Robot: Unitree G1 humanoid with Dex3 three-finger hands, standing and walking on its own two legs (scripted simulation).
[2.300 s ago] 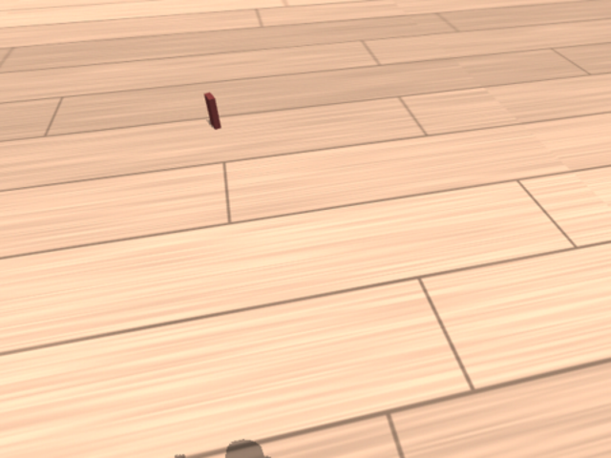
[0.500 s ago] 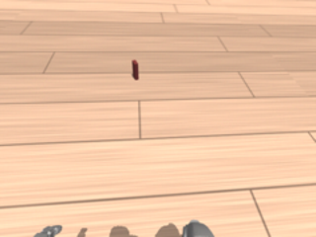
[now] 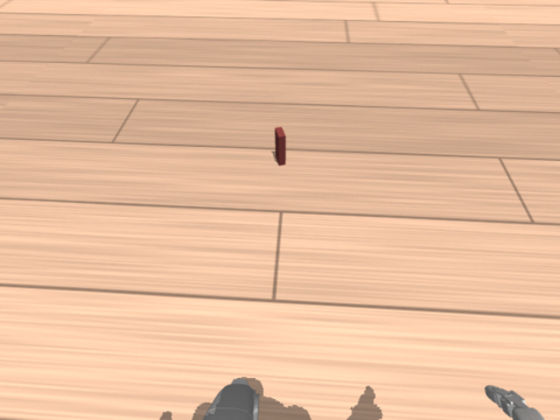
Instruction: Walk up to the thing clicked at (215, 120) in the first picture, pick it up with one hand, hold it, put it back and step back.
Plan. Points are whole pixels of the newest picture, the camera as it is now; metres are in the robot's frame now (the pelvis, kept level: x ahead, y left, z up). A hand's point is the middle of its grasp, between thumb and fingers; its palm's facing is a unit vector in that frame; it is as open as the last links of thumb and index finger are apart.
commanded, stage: walk up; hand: left
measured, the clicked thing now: (280, 146) +1.45 +0.15 -0.68
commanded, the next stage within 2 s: none
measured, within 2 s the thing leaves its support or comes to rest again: neither
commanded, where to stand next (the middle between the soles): +1.10 -0.06 m, yaw +0 degrees
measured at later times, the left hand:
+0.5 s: hand (175, 274) +0.38 +0.27 -0.14, palm faces -0.12 -0.93 -0.34, open 7.4 cm
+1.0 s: hand (211, 222) +0.52 +0.23 -0.14, palm faces +0.00 -0.93 -0.36, open 7.4 cm
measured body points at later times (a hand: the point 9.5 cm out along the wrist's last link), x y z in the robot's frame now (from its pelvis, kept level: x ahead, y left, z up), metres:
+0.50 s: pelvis +0.27 +0.00 +0.00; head +0.29 +0.01 +0.45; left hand +0.39 +0.32 -0.11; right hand +0.28 -0.32 -0.11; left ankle +0.21 +0.13 -0.74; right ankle +0.42 -0.16 -0.71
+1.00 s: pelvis +0.49 -0.05 +0.00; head +0.50 -0.04 +0.45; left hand +0.52 +0.28 -0.11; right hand +0.57 -0.37 -0.11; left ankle +0.63 +0.09 -0.71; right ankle +0.43 -0.15 -0.74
